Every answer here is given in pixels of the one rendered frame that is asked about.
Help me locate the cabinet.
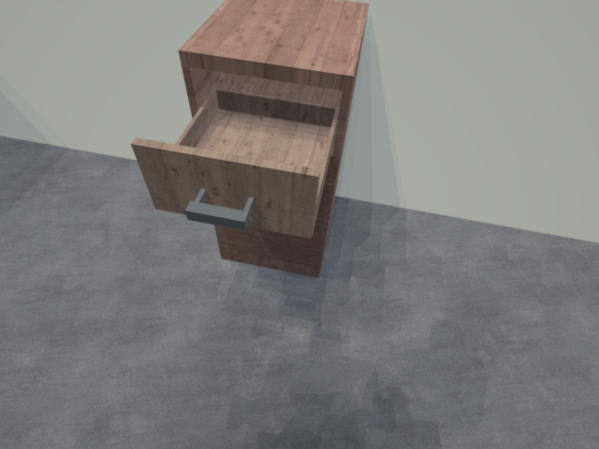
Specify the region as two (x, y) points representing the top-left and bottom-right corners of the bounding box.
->
(179, 0), (369, 278)

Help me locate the handle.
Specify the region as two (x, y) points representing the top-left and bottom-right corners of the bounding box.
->
(185, 188), (254, 231)

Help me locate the drawer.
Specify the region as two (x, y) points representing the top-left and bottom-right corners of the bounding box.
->
(131, 88), (340, 239)

